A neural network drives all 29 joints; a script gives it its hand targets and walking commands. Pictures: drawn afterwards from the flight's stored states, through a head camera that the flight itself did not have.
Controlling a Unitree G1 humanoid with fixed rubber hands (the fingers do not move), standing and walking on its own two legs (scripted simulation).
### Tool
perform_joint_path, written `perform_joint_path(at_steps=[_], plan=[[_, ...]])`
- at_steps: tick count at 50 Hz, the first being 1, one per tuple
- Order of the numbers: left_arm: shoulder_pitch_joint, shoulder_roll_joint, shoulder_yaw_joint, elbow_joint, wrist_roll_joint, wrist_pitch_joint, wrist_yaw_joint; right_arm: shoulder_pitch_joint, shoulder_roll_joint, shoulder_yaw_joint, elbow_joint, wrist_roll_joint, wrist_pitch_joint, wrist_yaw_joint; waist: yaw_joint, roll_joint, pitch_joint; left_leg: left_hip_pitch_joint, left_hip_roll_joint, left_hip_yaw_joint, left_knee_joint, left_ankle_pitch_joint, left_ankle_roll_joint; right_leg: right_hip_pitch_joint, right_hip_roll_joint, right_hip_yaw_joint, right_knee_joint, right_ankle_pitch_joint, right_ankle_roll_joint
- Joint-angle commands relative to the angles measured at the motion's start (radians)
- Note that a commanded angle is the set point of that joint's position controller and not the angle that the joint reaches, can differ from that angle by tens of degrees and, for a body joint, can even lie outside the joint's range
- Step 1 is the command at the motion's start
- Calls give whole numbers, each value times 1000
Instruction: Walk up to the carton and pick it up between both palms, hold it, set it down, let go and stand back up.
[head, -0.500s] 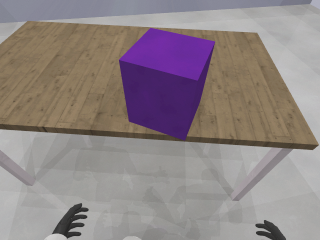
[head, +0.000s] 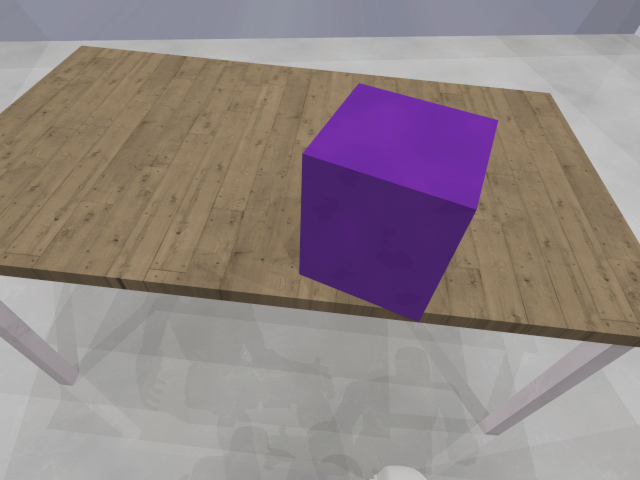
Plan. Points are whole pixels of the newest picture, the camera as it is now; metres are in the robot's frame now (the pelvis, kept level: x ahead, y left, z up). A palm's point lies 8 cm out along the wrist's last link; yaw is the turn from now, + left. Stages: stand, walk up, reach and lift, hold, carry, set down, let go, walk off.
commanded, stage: walk up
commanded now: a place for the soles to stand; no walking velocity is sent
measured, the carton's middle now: (389, 204) +0.49 -0.08 +0.06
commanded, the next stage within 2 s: none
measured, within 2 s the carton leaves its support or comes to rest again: neither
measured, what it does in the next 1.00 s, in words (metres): steps on the spot: right foot, then left foot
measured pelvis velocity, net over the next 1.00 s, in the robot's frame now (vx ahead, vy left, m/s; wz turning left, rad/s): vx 0.08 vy -0.02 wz -0.22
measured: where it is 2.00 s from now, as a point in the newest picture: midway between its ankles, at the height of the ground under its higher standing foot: outside the picture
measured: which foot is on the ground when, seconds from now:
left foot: down 0.00-0.30, up 0.32-0.48, down 0.50-1.00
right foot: up 0.00-0.28, down 0.30-1.00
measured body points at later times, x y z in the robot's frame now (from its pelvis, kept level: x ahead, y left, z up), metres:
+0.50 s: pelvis +0.07 -0.01 +0.00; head +0.09 -0.01 +0.44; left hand +0.23 +0.24 -0.11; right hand +0.15 -0.28 -0.11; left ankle +0.08 +0.12 -0.72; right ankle +0.15 -0.11 -0.72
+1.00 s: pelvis +0.08 -0.02 +0.00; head +0.09 -0.03 +0.45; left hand +0.26 +0.22 -0.09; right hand +0.14 -0.30 -0.10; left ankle +0.09 +0.12 -0.72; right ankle +0.13 -0.12 -0.72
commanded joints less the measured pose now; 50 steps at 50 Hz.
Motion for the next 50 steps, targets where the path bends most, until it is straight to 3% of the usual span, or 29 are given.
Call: perform_joint_path(at_steps=[1, 3, 6, 8, 9, 12, 14, 15, 16, 17, 18, 19, 21, 23, 24, 25, 26, 27, 28, 29, 30, 32, 34, 35, 38, 44, 48, 50], plan=[[51, 81, 31, -94, 7, -36, -6, 19, -179, -40, -56, -6, -29, -21, 1, 155, 64, 68, 279, -348, -464, -125, 95, -187, -12, 61, -13, 112, 27], [37, 49, 25, -100, 2, -36, -10, 17, -161, -27, -34, -6, -34, -21, 6, 175, 79, 70, 247, -226, -423, 157, 108, -162, 8, 33, -82, 139, 36], [-20, 2, 3, -122, 2, -29, 1, 62, -141, -12, -11, -1, -34, -28, -6, 122, 30, 167, 231, -118, -301, 688, 76, -124, 37, 5, -222, 183, 28], [-43, -23, -9, -131, -7, -29, 11, 38, -180, -13, -29, 5, -16, -29, -13, 162, -20, 159, 217, -64, -237, 756, 82, -20, 57, -36, -331, 221, 22], [-66, -16, -8, -134, -6, -25, 14, 38, -170, -10, -40, 10, -10, -29, -18, 147, -11, 140, 222, -68, -228, 752, 76, 9, 71, -42, -349, 224, 20], [-95, -2, 1, -150, -11, -21, 23, -1, -198, -10, -75, 23, 18, -28, -5, 170, -4, 78, 246, -68, -158, 666, 74, 114, 81, -48, -453, 265, 0], [-65, 28, 9, -152, -12, -33, 23, -32, -199, 1, -99, 30, 26, -25, 40, 107, -35, 31, 239, -63, -68, 538, 49, 237, 71, -24, -611, 394, -35], [-54, 86, 22, -162, 1, -41, 27, 15, -171, 15, -109, 32, 20, -20, 39, 13, -92, -43, 199, -40, 50, 389, 8, 362, -20, 121, -603, 547, -95], [-25, 149, 40, -168, 2, -41, 29, 80, -127, 28, -123, 34, 21, -22, 44, -95, -196, -81, 97, 3, 255, 58, -41, 432, -193, 363, -603, 645, -211], [-25, 149, 41, -165, -28, -33, 35, 66, -124, 27, -115, 39, 44, -33, 62, -93, -207, -90, 12, -34, 347, -327, -65, 346, -276, 511, -694, 527, -317], [-48, 118, 40, -154, -30, -25, 43, 23, -132, 19, -114, 28, 66, -39, 63, -43, -148, -101, 24, -93, 386, -358, -62, 238, -250, 518, -762, 245, -310], [-112, 96, 30, -161, -32, -16, 47, -19, -129, 13, -123, 31, 71, -38, 49, -43, -53, -119, 33, -109, 366, -322, -63, 140, -203, 458, -791, 142, -275], [-191, 85, 17, -171, -26, -5, 45, -3, -124, 5, -107, 39, 62, -35, 18, -55, -4, -65, 44, -95, 221, -246, -72, 39, -128, 338, -786, 157, -207], [-205, 105, 24, -166, -18, 6, 35, 44, -127, -4, -84, 42, 46, -29, 6, -107, -50, 35, 9, -31, 89, -167, -73, 13, -82, 298, -794, 75, -158], [-218, 108, 27, -169, -20, 11, 30, 62, -128, -13, -77, 40, 38, -26, -14, -111, -60, 102, 0, -15, 11, -80, -59, -25, -74, 285, -785, 28, -134], [-225, 95, 21, -171, -29, 14, 22, 44, -137, -20, -89, 34, 31, -26, -17, -74, -43, 146, -2, -30, -67, -14, -44, -67, -61, 277, -774, -3, -100], [-228, 87, 16, -171, -37, 15, 11, 38, -149, -25, -97, 27, 21, -29, -22, -51, -51, 153, 40, -92, -149, -31, -19, -81, -33, 239, -731, -33, -63], [-217, 51, 6, -181, -46, 13, 5, -11, -192, -31, -109, 23, 14, -29, -15, 58, -28, 80, 169, -263, -272, -225, 40, -94, 22, 179, -637, -77, -22], [-209, 44, 8, -181, -40, 10, 0, -100, -226, -37, -125, 24, 11, -33, 12, 131, 37, -69, 281, -387, -363, -238, 100, -8, 105, 93, -467, 46, 3], [-192, 59, 15, -168, -29, 3, -3, -167, -205, -26, -135, 28, 6, -35, 37, 130, 69, -127, 309, -359, -356, -49, 118, 62, 96, 74, -427, 115, 5], [-173, 58, 13, -163, -23, -5, -5, -196, -199, -20, -148, 28, 1, -34, 61, 142, 30, -93, 293, -293, -303, 138, 110, 103, 84, 74, -459, 163, 0], [-187, 72, 13, -172, -11, -22, -6, -168, -201, -12, -151, 35, -2, -24, 40, 148, -45, -4, 224, -187, -216, 320, 49, 155, 58, 112, -549, 364, -19], [-207, 90, 11, -168, -18, -31, -7, -118, -190, -4, -141, 44, 3, -16, 9, 136, -128, 46, 179, -130, -186, 267, 14, 209, 29, 159, -553, 487, -39], [-205, 93, 12, -166, -28, -28, -8, -121, -188, -2, -140, 47, 10, -17, 13, 136, -127, 52, 169, -115, -193, 216, 8, 207, 28, 167, -552, 493, -41], [-187, 101, 14, -158, -32, -18, -5, -133, -187, -2, -140, 43, 24, -19, 24, 85, -109, 44, 166, -96, -192, 89, 17, 183, 31, 184, -567, 430, -42], [-201, 116, 15, -170, -39, -17, -6, -128, -175, -2, -137, 43, 28, -23, 15, -7, -45, 60, 120, -55, -168, -54, -5, 69, 14, 274, -657, 269, -68], [-203, 116, 17, -173, -36, -18, -4, -115, -176, -2, -121, 44, 20, -25, 11, -19, -64, 89, 108, -38, -158, -37, -12, 68, 19, 285, -675, 275, -69], [-188, 108, 19, -170, -34, -16, -5, -108, -181, -9, -116, 40, 19, -27, 16, -11, -73, 94, 108, -38, -167, -79, -6, 58, 32, 295, -684, 217, -63]])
